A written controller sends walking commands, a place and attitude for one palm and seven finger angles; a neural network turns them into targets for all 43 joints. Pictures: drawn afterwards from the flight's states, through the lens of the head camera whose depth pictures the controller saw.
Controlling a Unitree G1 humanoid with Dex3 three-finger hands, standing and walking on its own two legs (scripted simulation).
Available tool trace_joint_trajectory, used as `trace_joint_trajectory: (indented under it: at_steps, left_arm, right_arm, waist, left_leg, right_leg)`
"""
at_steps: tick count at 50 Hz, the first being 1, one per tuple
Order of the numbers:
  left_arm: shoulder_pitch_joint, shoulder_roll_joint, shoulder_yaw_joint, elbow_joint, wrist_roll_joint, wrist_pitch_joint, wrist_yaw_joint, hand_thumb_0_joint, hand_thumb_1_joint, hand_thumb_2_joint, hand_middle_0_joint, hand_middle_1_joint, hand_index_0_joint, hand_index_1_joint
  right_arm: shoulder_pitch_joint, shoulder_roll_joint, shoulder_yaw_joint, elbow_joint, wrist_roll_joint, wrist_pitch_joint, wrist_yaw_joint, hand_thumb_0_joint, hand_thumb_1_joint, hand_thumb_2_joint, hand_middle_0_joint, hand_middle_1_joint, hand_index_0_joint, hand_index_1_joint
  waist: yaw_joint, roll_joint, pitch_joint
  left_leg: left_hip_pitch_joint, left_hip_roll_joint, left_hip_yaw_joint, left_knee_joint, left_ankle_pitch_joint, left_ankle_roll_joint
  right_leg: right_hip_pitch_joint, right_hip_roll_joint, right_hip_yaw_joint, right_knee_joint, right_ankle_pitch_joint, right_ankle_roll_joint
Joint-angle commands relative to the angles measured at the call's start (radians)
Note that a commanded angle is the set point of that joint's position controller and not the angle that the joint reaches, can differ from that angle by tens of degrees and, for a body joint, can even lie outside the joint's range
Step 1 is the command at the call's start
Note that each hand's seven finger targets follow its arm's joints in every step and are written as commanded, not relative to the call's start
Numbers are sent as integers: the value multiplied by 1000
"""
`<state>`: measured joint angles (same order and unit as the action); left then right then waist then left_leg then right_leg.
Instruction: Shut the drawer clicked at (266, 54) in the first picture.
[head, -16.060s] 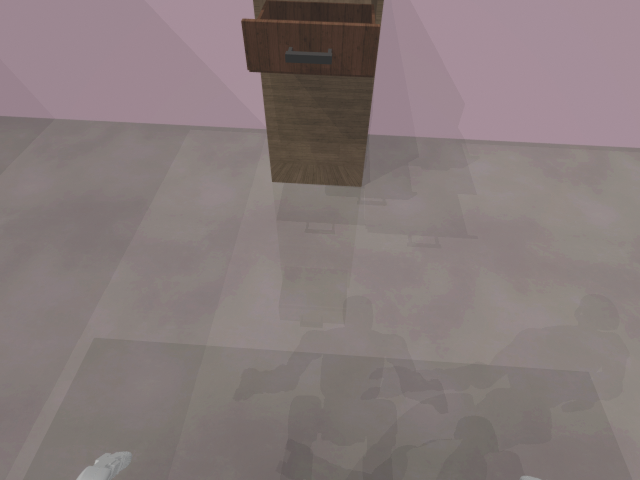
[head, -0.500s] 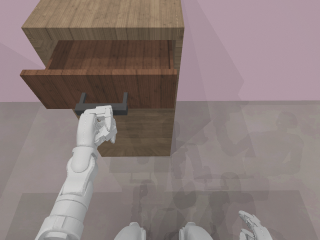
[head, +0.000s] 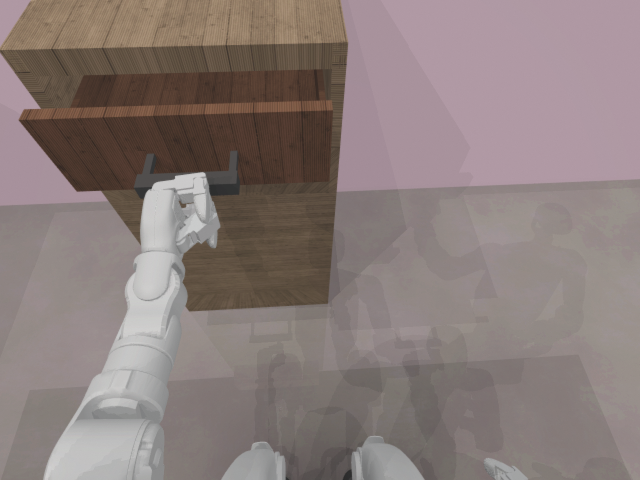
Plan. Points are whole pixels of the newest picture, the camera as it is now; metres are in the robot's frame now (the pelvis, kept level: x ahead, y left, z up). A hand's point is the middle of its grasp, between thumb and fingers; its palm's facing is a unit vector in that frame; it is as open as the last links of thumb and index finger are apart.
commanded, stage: push the drawer shut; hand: left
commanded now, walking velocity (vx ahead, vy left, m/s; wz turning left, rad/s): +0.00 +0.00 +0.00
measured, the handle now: (190, 172) +0.51 +0.17 +0.06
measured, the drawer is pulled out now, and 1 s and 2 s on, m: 0.08 0.00 0.00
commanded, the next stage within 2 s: pull the fist back off the drawer in 0.84 s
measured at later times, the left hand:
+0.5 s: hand (221, 176) +0.49 +0.12 +0.06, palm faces +0.05 -1.00 -0.04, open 3.4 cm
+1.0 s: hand (217, 170) +0.51 +0.13 +0.05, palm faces +0.05 -1.00 -0.06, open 2.8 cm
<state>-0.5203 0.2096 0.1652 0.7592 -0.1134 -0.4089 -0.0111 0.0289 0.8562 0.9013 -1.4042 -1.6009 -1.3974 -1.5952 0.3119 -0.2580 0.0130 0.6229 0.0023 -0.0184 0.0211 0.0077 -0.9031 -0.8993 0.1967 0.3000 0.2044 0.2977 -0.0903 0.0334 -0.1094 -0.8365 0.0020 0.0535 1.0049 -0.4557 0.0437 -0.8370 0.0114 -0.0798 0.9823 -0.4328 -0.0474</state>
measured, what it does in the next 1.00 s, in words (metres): stands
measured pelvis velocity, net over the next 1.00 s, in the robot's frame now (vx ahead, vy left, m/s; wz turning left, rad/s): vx -0.02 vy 0.00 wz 0.01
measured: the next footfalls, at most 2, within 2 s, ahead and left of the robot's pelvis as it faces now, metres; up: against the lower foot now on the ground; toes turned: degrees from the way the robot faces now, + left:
none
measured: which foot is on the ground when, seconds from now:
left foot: down 0.00-1.00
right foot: down 0.00-1.00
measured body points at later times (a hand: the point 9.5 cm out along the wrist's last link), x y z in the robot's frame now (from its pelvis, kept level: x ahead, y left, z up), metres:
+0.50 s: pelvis -0.01 +0.00 -0.01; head +0.11 +0.00 +0.42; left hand +0.49 +0.18 +0.07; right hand +0.01 -0.26 -0.13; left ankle +0.02 +0.09 -0.67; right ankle +0.02 -0.09 -0.67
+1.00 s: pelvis -0.02 +0.00 -0.02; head +0.12 +0.02 +0.41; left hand +0.50 +0.19 +0.06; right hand -0.02 -0.26 -0.13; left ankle +0.02 +0.09 -0.67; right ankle +0.02 -0.09 -0.67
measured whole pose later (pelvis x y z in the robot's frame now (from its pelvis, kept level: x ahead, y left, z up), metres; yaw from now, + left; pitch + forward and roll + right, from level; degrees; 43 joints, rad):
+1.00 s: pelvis -0.02 +0.00 -0.02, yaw +0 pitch +23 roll -3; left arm -1.01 0.40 0.30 1.26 -0.01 -0.48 0.01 -0.04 0.73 1.02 -1.40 -1.60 -1.40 -1.60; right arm 0.38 -0.27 0.05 0.66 -0.04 0.00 0.02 0.00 -0.90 -0.90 0.20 0.30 0.21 0.30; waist -0.21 0.04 -0.10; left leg -1.07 0.01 0.01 1.11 -0.45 0.05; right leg -1.03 0.02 -0.12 1.04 -0.41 -0.05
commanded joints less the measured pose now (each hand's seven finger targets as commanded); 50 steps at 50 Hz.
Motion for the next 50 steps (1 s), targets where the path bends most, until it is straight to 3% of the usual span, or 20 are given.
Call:
trace_joint_trajectory:
  at_steps: [1, 6, 9, 11, 12, 14, 16, 19, 21, 27, 28, 29, 31, 33, 35, 37, 39, 43, 47, 50]
  left_arm:
    - [-495, 192, 70, -141, -6, -82, 7, 0, 900, 900, -1400, -1600, -1400, -1600]
    - [-602, 214, 80, -79, 9, -103, 3, 0, 900, 900, -1400, -1600, -1400, -1600]
    - [-678, 205, 68, -35, 15, -109, -1, 0, 900, 900, -1400, -1600, -1400, -1600]
    - [-687, 226, 92, 4, 16, -111, 1, 0, 900, 900, -1400, -1600, -1400, -1600]
    - [-706, 256, 108, 11, 21, -117, 1, 0, 900, 900, -1400, -1600, -1400, -1600]
    - [-746, 239, 97, 47, 25, -121, 1, 0, 900, 900, -1400, -1600, -1400, -1600]
    - [-753, 260, 117, 67, 30, -127, 3, 0, 900, 900, -1400, -1600, -1400, -1600]
    - [-764, 300, 145, 117, 39, -131, 3, 0, 900, 900, -1400, -1600, -1400, -1600]
    - [-798, 299, 139, 112, 45, -137, 3, 0, 900, 900, -1400, -1600, -1400, -1600]
    - [-846, 348, 171, 135, 60, -144, 5, 0, 900, 900, -1400, -1600, -1400, -1600]
    - [-853, 327, 155, 152, 60, -139, 3, 0, 900, 900, -1400, -1600, -1400, -1600]
    - [-872, 366, 182, 161, 63, -138, 6, 0, 900, 900, -1400, -1600, -1400, -1600]
    - [-890, 389, 193, 171, 67, -133, 5, 0, 900, 900, -1400, -1600, -1400, -1600]
    - [-927, 378, 181, 184, 73, -131, 5, 0, 900, 900, -1400, -1600, -1400, -1600]
    - [-972, 398, 184, 195, 77, -129, 6, 0, 900, 900, -1400, -1600, -1400, -1600]
    - [-1038, 374, 159, 187, 82, -133, 14, 0, 900, 900, -1400, -1600, -1400, -1600]
    - [-1057, 385, 157, 197, 89, -137, 19, 0, 900, 900, -1400, -1600, -1400, -1600]
    - [-1137, 378, 127, 200, 97, -144, 32, 0, 900, 900, -1400, -1600, -1400, -1600]
    - [-1195, 413, 128, 212, 99, -137, 45, 0, 900, 900, -1400, -1600, -1400, -1600]
    - [-1160, 453, 161, 243, 98, -127, 44, 0, 900, 900, -1400, -1600, -1400, -1600]
  right_arm:
    - [77, -143, -53, -79, 4, -33, -16, 0, -900, -900, 200, 300, 200, 300]
    - [99, -144, -51, -70, -3, -31, -16, 0, -900, -900, 200, 300, 200, 300]
    - [115, -146, -50, -60, -7, -29, -12, 0, -900, -900, 200, 300, 200, 300]
    - [128, -150, -51, -57, -10, -27, -11, 0, -900, -900, 200, 300, 200, 300]
    - [135, -155, -51, -56, -12, -25, -12, 0, -900, -900, 200, 300, 200, 300]
    - [141, -151, -49, -50, -15, -23, -9, 0, -900, -900, 200, 300, 200, 300]
    - [151, -155, -49, -51, -18, -20, -6, 0, -900, -900, 200, 300, 200, 300]
    - [169, -158, -47, -50, -21, -11, -3, 0, -900, -900, 200, 300, 200, 300]
    - [175, -155, -48, -51, -23, -8, -1, 0, -900, -900, 200, 300, 200, 300]
    - [218, -166, -51, -44, -32, 7, 4, 0, -900, -900, 200, 300, 200, 300]
    - [216, -163, -48, -42, -31, 10, 6, 0, -900, -900, 200, 300, 200, 300]
    - [227, -168, -50, -36, -33, 12, 4, 0, -900, -900, 200, 300, 200, 300]
    - [236, -170, -47, -35, -33, 16, 3, 0, -900, -900, 200, 300, 200, 300]
    - [246, -171, -46, -29, -37, 18, 4, 0, -900, -900, 200, 300, 200, 300]
    - [251, -173, -46, -24, -34, 21, 0, 0, -900, -900, 200, 300, 200, 300]
    - [258, -171, -44, -15, -38, 18, 0, 0, -900, -900, 200, 300, 200, 300]
    - [261, -176, -44, -8, -39, 17, -2, 0, -900, -900, 200, 300, 200, 300]
    - [263, -183, -39, 2, -43, 7, -5, 0, -900, -900, 200, 300, 200, 300]
    - [262, -192, -30, 4, -42, -5, -14, 0, -900, -900, 200, 300, 200, 300]
    - [257, -197, -25, -6, -42, -8, -15, 0, -900, -900, 200, 300, 200, 300]
  waist:
    - [-42, -45, -357]
    - [-51, 13, -415]
    - [-70, 31, -433]
    - [-74, -6, -439]
    - [-73, 2, -445]
    - [-85, 9, -441]
    - [-82, 18, -454]
    - [-86, -6, -445]
    - [-90, 32, -453]
    - [-103, 42, -492]
    - [-110, 59, -486]
    - [-115, 29, -475]
    - [-122, 29, -476]
    - [-135, 55, -481]
    - [-154, 33, -459]
    - [-175, 52, -449]
    - [-176, 93, -469]
    - [-206, 126, -468]
    - [-229, 124, -466]
    - [-211, 113, -484]
  left_leg:
    - [144, -3, -80, -118, 203, -13]
    - [171, -5, -83, -104, 209, -13]
    - [196, -1, -96, -99, 217, -15]
    - [176, -1, -91, -91, 217, -9]
    - [167, -2, -94, -88, 221, -10]
    - [159, -4, -91, -85, 210, -8]
    - [158, -3, -91, -82, 212, -7]
    - [125, -3, -89, -79, 214, -5]
    - [134, -3, -87, -79, 213, -5]
    - [169, 4, -100, -66, 272, -4]
    - [163, 3, -96, -64, 263, -4]
    - [144, 6, -98, -61, 258, -3]
    - [122, 4, -93, -57, 247, 1]
    - [143, 6, -101, -53, 264, 0]
    - [119, 7, -102, -47, 239, 3]
    - [128, 7, -108, -47, 227, 5]
    - [157, 11, -121, -45, 226, -2]
    - [176, 13, -140, -45, 176, -2]
    - [137, 12, -142, -47, 104, 4]
    - [105, 9, -139, -46, 77, 4]
  right_leg:
    - [212, 5, 85, -127, 237, 29]
    - [181, 7, 89, -116, 227, 27]
    - [137, 11, 77, -105, 215, 26]
    - [152, 14, 83, -111, 222, 29]
    - [154, 14, 84, -103, 226, 27]
    - [141, 14, 85, -106, 219, 30]
    - [138, 16, 86, -105, 214, 28]
    - [154, 18, 90, -105, 224, 30]
    - [143, 18, 91, -106, 222, 28]
    - [121, 25, 83, -92, 258, 27]
    - [113, 24, 86, -98, 250, 29]
    - [116, 25, 84, -96, 249, 30]
    - [129, 25, 92, -102, 248, 31]
    - [97, 26, 85, -97, 252, 31]
    - [88, 27, 90, -104, 230, 35]
    - [58, 26, 87, -108, 212, 35]
    - [20, 26, 78, -101, 186, 32]
    - [-44, 28, 71, -103, 121, 31]
    - [-53, 28, 78, -112, 66, 32]
    - [-21, 27, 83, -116, 44, 31]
